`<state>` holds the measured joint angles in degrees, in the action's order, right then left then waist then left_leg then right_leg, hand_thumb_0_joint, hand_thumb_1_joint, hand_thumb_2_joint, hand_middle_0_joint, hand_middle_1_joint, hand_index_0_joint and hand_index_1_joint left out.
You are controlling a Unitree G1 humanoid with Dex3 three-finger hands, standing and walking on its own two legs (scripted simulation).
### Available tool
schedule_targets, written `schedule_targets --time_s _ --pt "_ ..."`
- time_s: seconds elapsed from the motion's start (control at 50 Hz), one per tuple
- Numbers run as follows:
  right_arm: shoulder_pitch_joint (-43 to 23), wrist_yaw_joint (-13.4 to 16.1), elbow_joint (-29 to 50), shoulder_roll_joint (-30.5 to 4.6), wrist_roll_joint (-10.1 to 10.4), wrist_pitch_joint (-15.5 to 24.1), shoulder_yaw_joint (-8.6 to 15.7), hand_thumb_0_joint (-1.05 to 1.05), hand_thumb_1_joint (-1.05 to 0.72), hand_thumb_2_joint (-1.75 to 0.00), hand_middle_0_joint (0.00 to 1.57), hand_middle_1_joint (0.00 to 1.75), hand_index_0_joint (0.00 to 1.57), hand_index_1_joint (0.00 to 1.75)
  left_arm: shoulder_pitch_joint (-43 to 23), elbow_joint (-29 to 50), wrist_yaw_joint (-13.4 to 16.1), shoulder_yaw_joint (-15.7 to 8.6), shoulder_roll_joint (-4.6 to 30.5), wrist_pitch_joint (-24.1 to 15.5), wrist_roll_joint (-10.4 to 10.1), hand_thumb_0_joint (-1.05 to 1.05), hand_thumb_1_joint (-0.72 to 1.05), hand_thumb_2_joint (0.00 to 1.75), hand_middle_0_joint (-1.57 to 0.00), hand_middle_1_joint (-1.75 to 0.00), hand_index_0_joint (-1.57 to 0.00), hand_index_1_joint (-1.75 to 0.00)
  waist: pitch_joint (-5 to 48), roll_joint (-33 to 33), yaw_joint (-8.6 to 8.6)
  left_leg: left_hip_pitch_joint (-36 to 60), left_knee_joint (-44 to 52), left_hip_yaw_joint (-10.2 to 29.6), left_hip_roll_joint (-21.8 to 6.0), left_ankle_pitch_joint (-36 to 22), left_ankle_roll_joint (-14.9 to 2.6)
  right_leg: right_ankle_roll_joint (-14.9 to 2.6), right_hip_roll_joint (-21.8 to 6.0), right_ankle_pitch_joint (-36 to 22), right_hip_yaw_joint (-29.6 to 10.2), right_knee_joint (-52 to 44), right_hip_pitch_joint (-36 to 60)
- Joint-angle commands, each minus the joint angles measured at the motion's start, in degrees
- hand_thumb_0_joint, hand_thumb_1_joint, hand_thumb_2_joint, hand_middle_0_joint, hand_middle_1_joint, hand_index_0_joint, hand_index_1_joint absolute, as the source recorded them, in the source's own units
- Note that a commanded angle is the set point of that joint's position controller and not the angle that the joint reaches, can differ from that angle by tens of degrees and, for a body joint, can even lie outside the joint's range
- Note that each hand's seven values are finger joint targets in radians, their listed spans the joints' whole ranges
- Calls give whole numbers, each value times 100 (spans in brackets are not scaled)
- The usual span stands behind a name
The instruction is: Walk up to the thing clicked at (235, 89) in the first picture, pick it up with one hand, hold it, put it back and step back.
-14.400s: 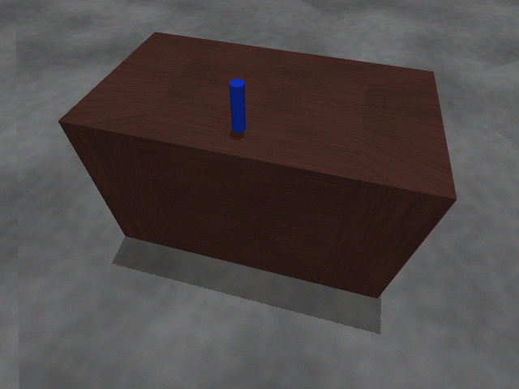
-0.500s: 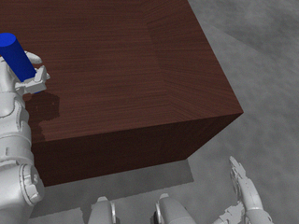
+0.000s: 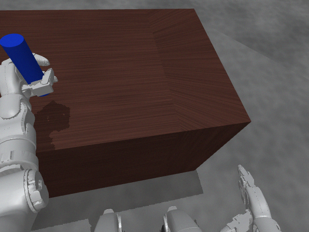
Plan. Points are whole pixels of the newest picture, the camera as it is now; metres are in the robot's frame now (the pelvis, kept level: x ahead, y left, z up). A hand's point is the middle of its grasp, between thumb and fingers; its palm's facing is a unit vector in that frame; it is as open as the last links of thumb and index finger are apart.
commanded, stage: lift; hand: left
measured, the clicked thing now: (29, 69) +0.48 +0.25 +0.11
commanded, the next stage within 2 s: hold in 1.24 s
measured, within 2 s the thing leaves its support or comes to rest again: neither
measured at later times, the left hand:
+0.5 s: hand (38, 74) +0.44 +0.21 +0.14, palm faces +0.20 -0.98 +0.00, open 5.1 cm
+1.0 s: hand (32, 83) +0.37 +0.18 +0.20, palm faces +0.21 -0.98 +0.00, open 5.1 cm
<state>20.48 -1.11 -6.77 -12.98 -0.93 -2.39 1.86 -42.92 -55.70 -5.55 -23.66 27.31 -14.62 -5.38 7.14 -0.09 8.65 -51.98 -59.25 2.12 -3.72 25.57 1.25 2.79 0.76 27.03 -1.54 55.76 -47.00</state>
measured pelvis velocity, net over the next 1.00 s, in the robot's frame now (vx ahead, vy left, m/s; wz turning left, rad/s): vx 0.00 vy -0.01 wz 0.03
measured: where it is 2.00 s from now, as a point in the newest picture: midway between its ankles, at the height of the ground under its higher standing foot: outside the picture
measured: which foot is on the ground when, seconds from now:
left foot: down 0.00-1.00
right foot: down 0.00-1.00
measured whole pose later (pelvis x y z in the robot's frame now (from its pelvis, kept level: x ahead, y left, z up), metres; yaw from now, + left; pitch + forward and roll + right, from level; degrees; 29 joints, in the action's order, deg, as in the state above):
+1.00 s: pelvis +0.00 -0.01 +0.04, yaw +2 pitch +3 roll +0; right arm 19.3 2.9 -22.4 -12.4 2.2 3.4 5.0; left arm -19.5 -11.2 0.4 -14.6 13.3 11.8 -9.7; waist 4.9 2.1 0.7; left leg -27.0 -43.4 1.1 -2.2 19.9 1.9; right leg 2.0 -1.1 23.1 -1.7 43.2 -23.6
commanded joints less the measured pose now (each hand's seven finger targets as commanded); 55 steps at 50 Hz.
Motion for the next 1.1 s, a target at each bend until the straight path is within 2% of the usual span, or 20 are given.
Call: schedule_targets --time_s 0.0,0.08,0.12,0.16,0.22,0.26,0.3,0.38,0.48,0.56,0.62,0.66,0.7,0.74,0.78,0.8,0.92,1.0,1.04,1.08 --pt "42 95 1128 -1013 30 292 700 0 58 -4 5 5 5 5 -2521 1635 38 -120 1482 -393 -98 0 81 137 -137 -143 -139 -142 2906 861 -3 2610 688 -134 97 -2334 -166 -252 112 -2214 273 -650 800" --pt "159 79 906 -782 60 280 496 0 57 -4 5 5 5 5 -2501 1937 28 -39 1401 -320 -149 0 80 137 -138 -144 -140 -143 2835 990 -137 2673 753 -142 92 -2571 -149 -258 107 -2361 289 -703 966" --pt "81 114 999 -980 90 289 720 0 58 -4 5 5 5 5 -2310 1972 49 -80 1451 -250 -166 0 78 135 -138 -143 -140 -142 2768 899 -155 2707 877 -118 86 -2368 -136 -271 119 -2186 307 -756 1005" --pt "169 100 813 -781 88 272 557 0 58 -4 5 5 5 5 -2206 2110 99 31 1237 -172 -169 0 80 135 -137 -142 -139 -141 2655 977 -238 2690 945 -167 114 -2219 -133 -265 101 -2089 288 -823 1059" --pt "-46 170 984 -1042 135 312 861 0 58 -4 5 5 5 5 -2080 2480 196 31 1154 -54 -250 0 80 136 -137 -143 -139 -141 2583 768 -235 2742 1095 -172 121 -1867 -143 -251 116 -1882 286 -958 1197" --pt "81 174 865 -721 148 328 569 0 58 -4 5 5 5 5 -1993 2789 217 264 856 28 -250 0 81 137 -137 -143 -140 -142 2678 877 -327 2843 1100 -213 137 -2124 -135 -244 95 -2113 278 -963 1361" --pt "134 235 726 -896 199 335 797 0 58 -4 5 5 5 5 -1717 2961 250 255 774 154 -322 0 79 137 -137 -144 -140 -143 2624 760 -341 2975 1150 -210 123 -2365 -136 -243 103 -2295 291 -982 1452" --pt "73 242 503 -682 242 371 610 0 58 -4 5 5 5 5 -1547 3585 347 429 542 432 -363 0 77 137 -139 -144 -141 -143 2313 664 -452 2939 1293 -275 168 -2184 -155 -213 76 -2271 260 -1141 1687" --pt "-29 315 284 -912 289 412 900 0 58 -4 5 5 5 5 -1124 4068 508 440 306 796 -422 0 75 136 -137 -143 -139 -142 1938 461 -508 3098 1559 -256 154 -2037 -114 -222 91 -2056 315 -1302 1746" --pt "73 343 -117 -651 304 458 707 0 58 -4 5 5 5 5 -799 4440 576 517 47 1104 -455 0 72 135 -138 -143 -141 -142 1786 425 -626 3185 1611 -324 196 -2262 -128 -190 54 -2308 305 -1375 1978" --pt "-83 385 -52 -821 320 513 840 0 58 -4 5 5 5 5 -627 4755 599 480 65 1337 -457 0 71 136 -138 -143 -140 -142 1843 132 -622 3254 1610 -370 229 -2406 -165 -143 5 -2589 271 -1487 2245" --pt "-260 364 -16 -618 319 583 624 0 58 -4 5 5 5 5 -708 5177 605 608 -97 1444 -467 0 68 135 -138 -143 -141 -143 1827 267 -686 3363 1679 -366 228 -2467 -149 -157 6 -2556 292 -1514 2307" --pt "-202 419 -187 -816 319 608 819 0 57 -4 5 5 5 5 -430 5117 649 532 -4 1590 -415 0 68 135 -138 -143 -140 -142 1732 195 -667 3516 1771 -345 212 -2421 -141 -159 14 -2432 320 -1571 2275" --pt "-336 391 -172 -507 320 657 504 0 57 -4 5 5 5 5 -470 5437 645 640 -153 1679 -412 0 69 134 -137 -142 -139 -142 1561 225 -721 3402 1862 -370 253 -2115 -131 -160 -18 -2218 298 -1676 2335" --pt "-341 453 -307 -768 326 706 773 0 57 -4 5 5 5 5 -304 5508 639 593 -163 1812 -461 0 68 135 -137 -143 -139 -142 1493 110 -662 3469 1924 -393 272 -2052 -136 -149 -37 -2218 286 -1773 2381" --pt "-402 444 -496 -611 325 718 613 0 57 -4 5 5 5 5 -266 5629 643 572 -143 1864 -475 0 67 134 -136 -142 -138 -142 1332 233 -760 3398 1953 -414 293 -1953 -124 -155 -55 -2127 284 -1817 2381" --pt "-582 439 -522 -577 330 928 538 0 57 -4 5 5 5 5 -191 6130 616 650 -292 2206 -494 0 70 135 -138 -144 -140 -143 1213 119 -759 3548 2190 -388 301 -1539 -131 -177 -54 -1663 319 -2020 2450" --pt "-664 479 -601 -761 351 1048 716 0 56 -4 5 5 5 5 73 6181 583 596 -295 2410 -550 0 72 136 -141 -147 -143 -146 1149 -74 -709 3652 2262 -391 330 -1444 -169 -148 -83 -1596 298 -2151 2482" --pt "-593 451 -861 -478 341 1090 459 0 57 -4 5 5 5 5 -55 6471 569 696 -352 2461 -548 0 72 135 -140 -145 -142 -144 1048 188 -794 3627 2318 -394 340 -1374 -151 -172 -90 -1504 310 -2168 2461" --pt "-682 507 -807 -808 346 1153 764 0 56 -4 5 5 5 5 164 6355 570 614 -286 2563 -556 0 71 135 -140 -145 -142 -144 1036 8 -742 3733 2336 -390 333 -1502 -154 -155 -90 -1622 317 -2194 2484"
